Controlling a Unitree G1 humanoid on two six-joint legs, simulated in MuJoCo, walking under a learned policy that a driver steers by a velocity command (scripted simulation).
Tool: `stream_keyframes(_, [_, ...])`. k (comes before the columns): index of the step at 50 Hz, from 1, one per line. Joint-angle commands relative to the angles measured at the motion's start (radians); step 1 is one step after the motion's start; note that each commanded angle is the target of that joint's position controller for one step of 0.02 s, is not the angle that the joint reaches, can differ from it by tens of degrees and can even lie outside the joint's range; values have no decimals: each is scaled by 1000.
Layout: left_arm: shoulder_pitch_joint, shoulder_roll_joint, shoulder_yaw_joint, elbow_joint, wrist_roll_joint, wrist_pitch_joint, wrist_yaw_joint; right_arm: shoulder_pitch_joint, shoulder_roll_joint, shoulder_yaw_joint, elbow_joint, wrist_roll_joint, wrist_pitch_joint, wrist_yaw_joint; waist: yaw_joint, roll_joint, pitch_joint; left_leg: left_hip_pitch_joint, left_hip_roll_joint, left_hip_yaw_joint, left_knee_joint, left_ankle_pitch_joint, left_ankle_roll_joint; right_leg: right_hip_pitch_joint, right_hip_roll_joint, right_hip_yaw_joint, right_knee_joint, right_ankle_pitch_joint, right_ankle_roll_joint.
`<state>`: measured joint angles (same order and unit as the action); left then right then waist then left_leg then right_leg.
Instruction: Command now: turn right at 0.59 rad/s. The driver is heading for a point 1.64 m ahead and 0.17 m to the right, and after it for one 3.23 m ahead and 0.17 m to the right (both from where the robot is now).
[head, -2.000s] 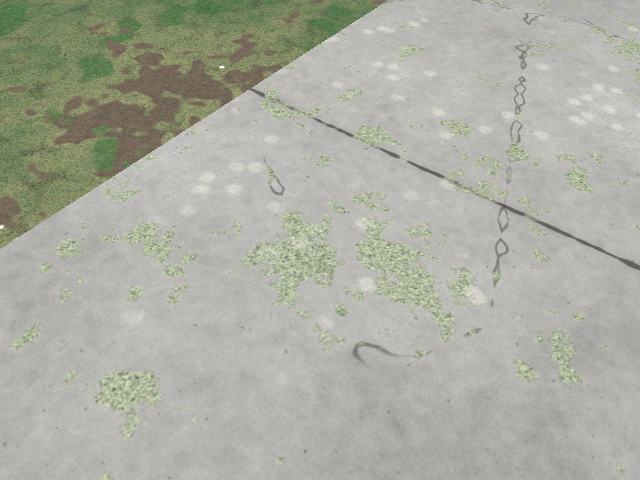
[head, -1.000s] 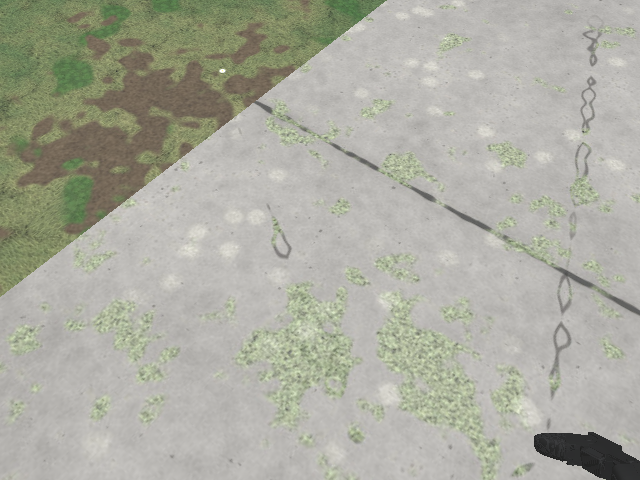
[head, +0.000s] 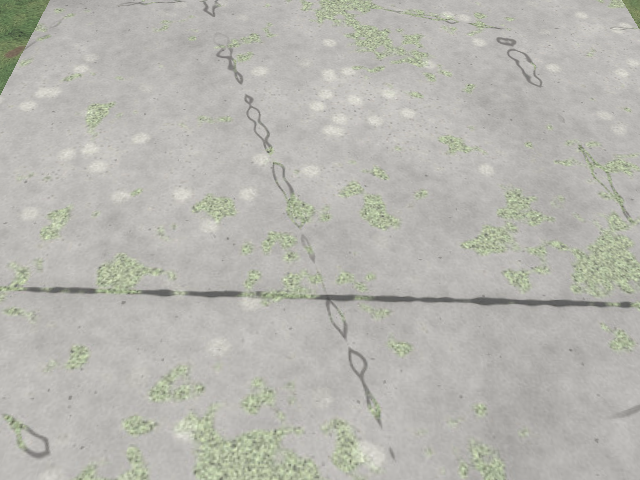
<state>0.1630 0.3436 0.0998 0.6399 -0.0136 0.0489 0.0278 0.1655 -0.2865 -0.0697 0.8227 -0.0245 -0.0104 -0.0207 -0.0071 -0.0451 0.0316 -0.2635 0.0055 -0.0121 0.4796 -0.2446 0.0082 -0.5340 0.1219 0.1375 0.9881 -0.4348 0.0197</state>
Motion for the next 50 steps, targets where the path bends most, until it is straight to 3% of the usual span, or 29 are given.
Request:
stream_keyframes(1, [75, 94, 37, -30, -1, 9, 0, -108, -119, -18, -104, 19, -11, -17, 38, 172, -44, 112, 248, -171, -161, 337, 174, -110, -64, -14, 243, 30, 53])
stream_keyframes(4, [-23, 62, 19, -81, -15, 6, -7, -30, -140, -24, -98, 10, 6, -27, -25, 203, -46, 220, 248, -111, -167, 365, 198, -147, -104, -74, 107, 73, 83])
stream_keyframes(7, [-54, 42, 4, -113, -8, 5, -19, -9, -183, -40, -103, 13, 16, -24, -50, 221, -78, 261, 282, -77, -156, 398, 210, -70, -146, -110, -46, 47, 87])
stream_keyframes(9, [-50, 40, 0, -123, -6, 7, -28, -26, -207, -50, -112, 19, 19, -13, -48, 231, -85, 218, 293, -39, -154, 423, 208, 28, -154, -151, -141, 39, 73])
stream_keyframes(12, [-30, 60, 9, -127, -9, 16, -38, -28, -221, -58, -112, 35, 17, 2, -39, 240, -86, 202, 313, -15, -122, 431, 195, 117, -141, -194, -272, 60, 40])
stream_keyframes(14, [17, 58, 16, -115, -10, 21, -46, -49, -221, -59, -111, 55, 15, 6, 2, 226, -89, 178, 310, 17, -53, 409, 153, 218, -125, -218, -449, 170, -7])
stream_keyframes(15, [60, 70, 25, -98, -8, 21, -43, -28, -196, -54, -99, 62, 11, 8, 21, 192, -101, 126, 284, 57, 22, 346, 103, 325, -105, -214, -560, 274, -41])
stream_keyframes(16, [112, 134, 48, -89, -8, 18, -30, 27, -149, -42, -84, 43, 7, 13, 26, 43, -136, -23, 219, 138, 198, 175, 20, 512, -173, -84, -613, 522, -90])
stream_keyframes(17, [126, 261, 69, -116, 0, 12, -13, 15, -71, -11, -136, -22, 3, 19, -6, -291, -148, -349, 74, 181, 525, -430, -83, 671, -455, 300, -567, 979, -242])
stream_keyframes(18, [148, 222, 54, -125, 35, -17, -28, -88, -125, -27, -165, -1, 0, 8, 85, -194, -222, -399, 21, 3, 699, -476, -93, 573, -529, 383, -603, 909, -397])
stream_keyframes(19, [109, 192, 42, -116, 36, -38, -34, -118, -155, -38, -171, 27, 4, 2, 68, -116, -168, -415, 42, -33, 754, -398, -81, 534, -468, 291, -625, 795, -365])
stream_keyframes(20, [54, 167, 36, -108, 19, -47, -28, -106, -158, -42, -164, 31, 8, -4, 36, -91, -121, -423, 55, -44, 728, -304, -69, 493, -406, 223, -631, 689, -305])
stream_keyframes(21, [13, 138, 26, -113, 5, -46, -22, -95, -163, -46, -149, 21, 11, -13, 21, -63, -104, -416, 63, -54, 696, -239, -69, 467, -370, 194, -634, 629, -264])
stream_keyframes(22, [-18, 134, 19, -118, 0, -42, -16, -77, -166, -49, -149, 13, 14, -15, 1, -71, -97, -377, 51, -51, 688, -185, -76, 420, -346, 173, -639, 640, -255])
stream_keyframes(23, [-25, 130, 15, -122, 5, -39, -10, -60, -159, -48, -146, 12, 13, -13, -9, -80, -111, -341, 34, -45, 688, -146, -82, 397, -329, 163, -644, 640, -255])
stream_keyframes(26, [-23, 116, 7, -117, 12, -38, 0, -35, -128, -38, -139, 23, 13, -8, -7, -82, -131, -307, 19, -38, 557, -95, -97, 413, -311, 146, -644, 593, -254])
stream_keyframes(29, [-14, 119, 5, -103, 15, -34, 2, -57, -105, -24, -149, 22, 14, -2, 17, -96, -124, -240, 24, -36, 410, -91, -100, 393, -306, 158, -636, 501, -253])
stream_keyframes(34, [-19, 114, -6, -80, 21, -27, -15, -60, -114, -22, -167, 31, 6, 11, 38, -107, -87, -117, 16, -22, 241, -135, -75, 327, -313, 222, -618, 416, -259])
stream_keyframes(36, [-45, 90, -19, -72, 14, -27, -18, -28, -98, -17, -162, 30, -3, 18, 8, -93, -88, -31, 11, -11, 84, -61, -57, 311, -293, 228, -584, 426, -234])
stream_keyframes(37, [-49, 69, -29, -64, 9, -28, -18, 0, -84, -13, -154, 22, -9, 23, -18, -75, -89, 57, 10, -5, -65, 73, -42, 285, -268, 216, -568, 410, -201])
stream_keyframes(38, [-11, 41, -39, -51, 18, -35, -17, 12, -106, -12, -159, 5, -15, 22, -9, -31, -107, 151, 68, -65, -109, 214, -19, 246, -230, 197, -546, 339, -145])
stream_keyframes(39, [38, 22, -44, -47, 38, -42, -18, 15, -183, -24, -175, -8, -16, 16, 40, 127, -129, 197, 207, -190, -101, 420, 39, 207, -139, 105, -434, 193, -83])
stream_keyframes(40, [60, 21, -40, -44, 33, -44, -16, -38, -159, -13, -160, -10, -16, 19, 87, 249, -115, 68, 262, -255, -118, 340, 149, 258, -95, 15, -453, 70, -37])
stream_keyframes(41, [41, 52, -36, -30, 40, -42, -12, -91, -97, 4, -181, -2, -21, 25, 73, 220, -91, 18, 223, -232, -140, 200, 146, 317, -119, 8, -480, 120, -14])
stream_keyframes(42, [-1, 59, -30, -30, 39, -38, -11, -79, -88, 5, -175, 0, -24, 26, 45, 208, -82, 21, 165, -185, -131, 94, 97, 325, -113, 6, -491, 180, -17])
stream_keyframes(45, [-9, 42, -31, -18, 30, -24, -13, -43, -109, 7, -170, 4, -36, 23, 22, 147, -45, 16, 104, -113, -103, 18, 32, 312, -125, 33, -512, 263, -42])
stream_keyframes(50, [8, 21, -32, 16, 26, -36, -14, -8, -88, 17, -175, 9, -30, 14, 0, 62, -52, 57, 76, -77, -54, 58, 31, 292, -132, 47, -525, 318, -44])
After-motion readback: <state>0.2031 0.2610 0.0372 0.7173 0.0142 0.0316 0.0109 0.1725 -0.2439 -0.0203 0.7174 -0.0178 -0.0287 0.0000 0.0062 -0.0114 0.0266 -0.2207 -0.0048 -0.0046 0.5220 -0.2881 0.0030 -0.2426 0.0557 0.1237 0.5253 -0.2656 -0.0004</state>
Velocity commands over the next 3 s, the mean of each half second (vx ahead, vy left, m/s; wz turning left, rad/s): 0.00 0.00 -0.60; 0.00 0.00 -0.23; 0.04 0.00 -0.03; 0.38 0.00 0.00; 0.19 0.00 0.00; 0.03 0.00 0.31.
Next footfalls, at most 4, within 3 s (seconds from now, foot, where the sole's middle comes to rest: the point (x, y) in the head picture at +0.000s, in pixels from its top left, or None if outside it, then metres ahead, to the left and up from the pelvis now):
0.32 right None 0.02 -0.15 -0.78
0.76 left None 0.09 0.07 -0.78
2.12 left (374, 471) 0.49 -0.12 -0.78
2.50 right None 0.40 -0.34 -0.78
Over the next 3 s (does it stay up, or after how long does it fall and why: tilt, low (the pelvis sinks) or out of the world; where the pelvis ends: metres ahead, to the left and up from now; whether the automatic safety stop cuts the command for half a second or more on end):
stays up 0.42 -0.18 0.00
